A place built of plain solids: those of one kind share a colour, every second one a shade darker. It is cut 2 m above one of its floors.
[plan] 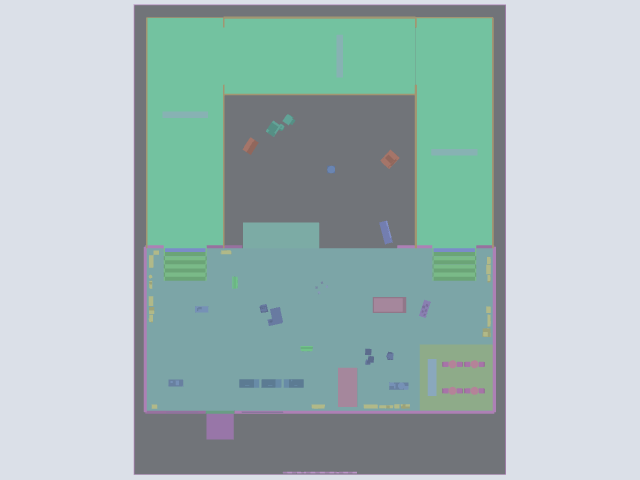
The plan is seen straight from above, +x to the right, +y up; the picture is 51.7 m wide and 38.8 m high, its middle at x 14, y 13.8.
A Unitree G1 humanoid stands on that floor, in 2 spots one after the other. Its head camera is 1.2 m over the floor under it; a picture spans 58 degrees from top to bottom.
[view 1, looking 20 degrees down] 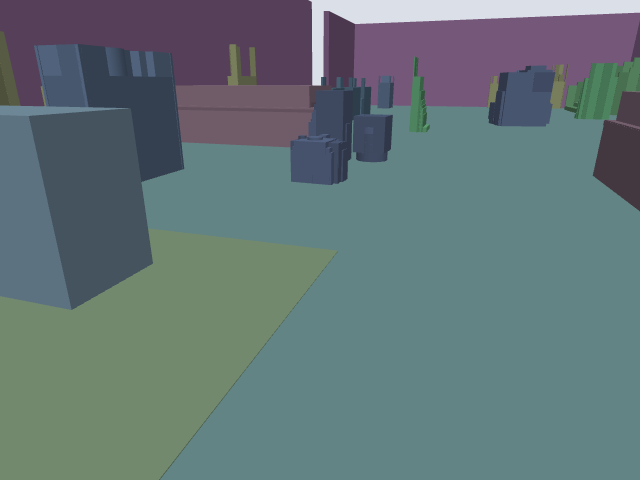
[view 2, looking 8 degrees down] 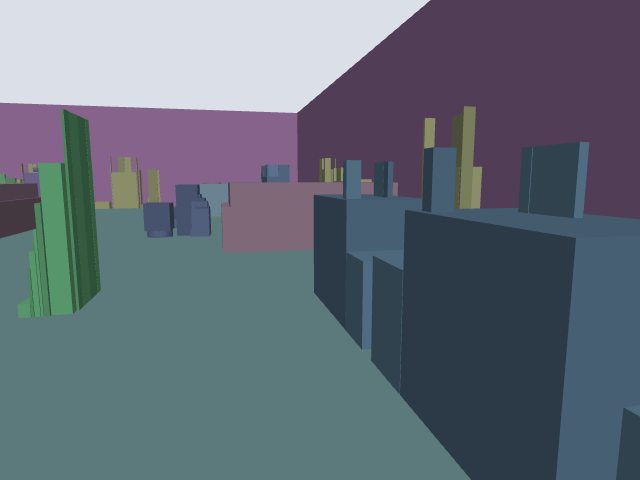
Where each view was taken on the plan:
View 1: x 25.02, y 6.16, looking -162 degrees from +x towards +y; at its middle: floor_shop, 3.51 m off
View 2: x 8.28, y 3.50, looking -13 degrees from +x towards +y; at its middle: more_till_counter_till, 4.27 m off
